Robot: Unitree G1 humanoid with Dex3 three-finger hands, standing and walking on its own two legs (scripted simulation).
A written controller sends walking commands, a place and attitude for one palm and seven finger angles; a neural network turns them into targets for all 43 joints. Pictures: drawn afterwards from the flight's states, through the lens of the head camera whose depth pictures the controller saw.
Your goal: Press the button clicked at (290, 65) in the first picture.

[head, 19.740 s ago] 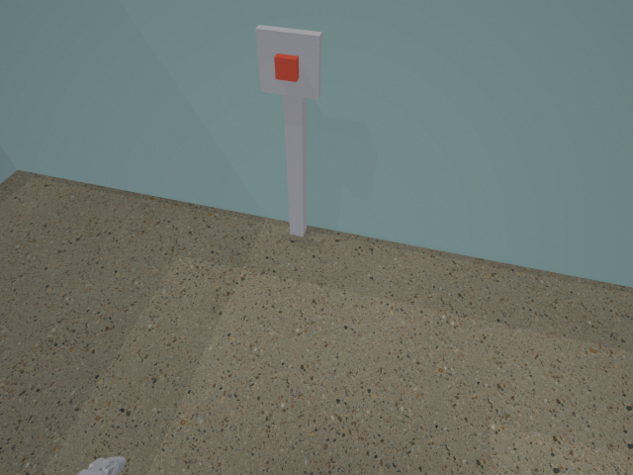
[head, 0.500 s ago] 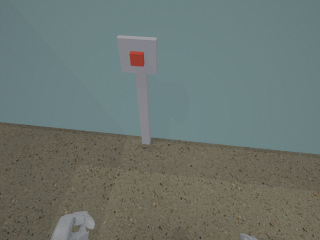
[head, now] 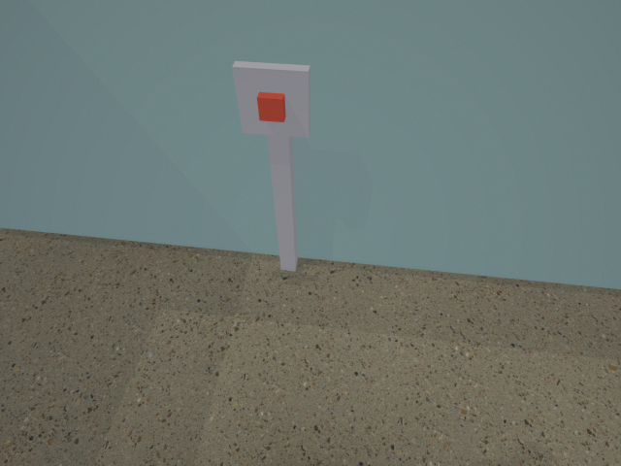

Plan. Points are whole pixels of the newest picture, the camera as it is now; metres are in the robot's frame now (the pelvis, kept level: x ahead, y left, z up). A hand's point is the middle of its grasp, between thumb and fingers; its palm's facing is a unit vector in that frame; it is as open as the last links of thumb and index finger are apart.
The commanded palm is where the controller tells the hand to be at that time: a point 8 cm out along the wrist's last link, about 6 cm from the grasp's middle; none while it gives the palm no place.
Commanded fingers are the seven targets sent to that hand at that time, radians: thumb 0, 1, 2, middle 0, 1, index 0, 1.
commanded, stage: let the arm hang, fingers relaxed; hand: left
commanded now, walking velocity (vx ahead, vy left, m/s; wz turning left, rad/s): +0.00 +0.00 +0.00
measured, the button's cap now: (272, 106) +0.89 +0.15 -0.02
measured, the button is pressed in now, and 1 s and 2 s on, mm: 0 0 0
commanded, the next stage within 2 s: stand and wait in 0.40 s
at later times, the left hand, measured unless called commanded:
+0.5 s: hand out of the picture +0.02 +0.17 -0.17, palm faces +0.02 -0.98 -0.21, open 7.3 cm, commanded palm none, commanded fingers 0.00 0.90 0.90 -0.20 -0.30 -0.20 -0.30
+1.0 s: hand out of the picture +0.07 +0.19 -0.17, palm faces +0.00 -0.96 -0.27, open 7.3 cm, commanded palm none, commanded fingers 0.00 0.90 0.90 -0.20 -0.30 -0.20 -0.30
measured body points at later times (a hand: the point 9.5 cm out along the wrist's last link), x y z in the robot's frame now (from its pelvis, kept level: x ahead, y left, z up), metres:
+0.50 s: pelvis +0.01 -0.01 +0.00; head +0.02 -0.02 +0.45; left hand +0.02 +0.22 -0.16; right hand -0.01 -0.22 -0.16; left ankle +0.02 +0.10 -0.74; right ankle +0.04 -0.11 -0.74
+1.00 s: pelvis +0.02 -0.02 +0.00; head +0.04 -0.02 +0.45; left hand +0.07 +0.24 -0.15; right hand +0.04 -0.27 -0.15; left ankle +0.02 +0.10 -0.74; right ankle +0.04 -0.11 -0.74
